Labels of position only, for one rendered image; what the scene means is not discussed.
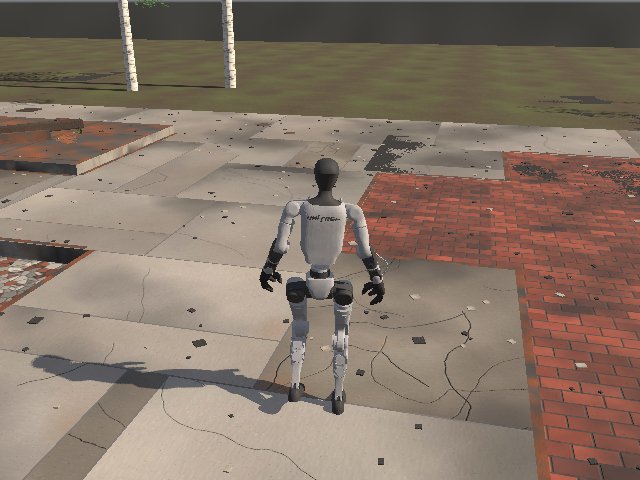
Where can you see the left robot upper arm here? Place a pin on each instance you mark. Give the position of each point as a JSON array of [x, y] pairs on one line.
[[291, 210]]

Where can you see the right robot forearm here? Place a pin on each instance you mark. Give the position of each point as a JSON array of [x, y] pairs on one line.
[[372, 267]]

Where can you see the right robot upper arm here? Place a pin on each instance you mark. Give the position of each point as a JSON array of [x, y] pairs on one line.
[[355, 213]]

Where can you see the robot right shin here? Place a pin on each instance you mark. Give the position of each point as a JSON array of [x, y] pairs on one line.
[[340, 368]]

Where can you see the left robot hand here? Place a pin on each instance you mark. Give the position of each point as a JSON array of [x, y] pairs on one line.
[[265, 277]]

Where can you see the left robot forearm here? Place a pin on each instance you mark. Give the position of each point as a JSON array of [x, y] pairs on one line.
[[272, 260]]

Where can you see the right robot hand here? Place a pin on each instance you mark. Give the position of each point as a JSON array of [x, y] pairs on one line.
[[377, 289]]

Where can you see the robot left foot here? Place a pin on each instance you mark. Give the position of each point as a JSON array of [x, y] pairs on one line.
[[295, 394]]

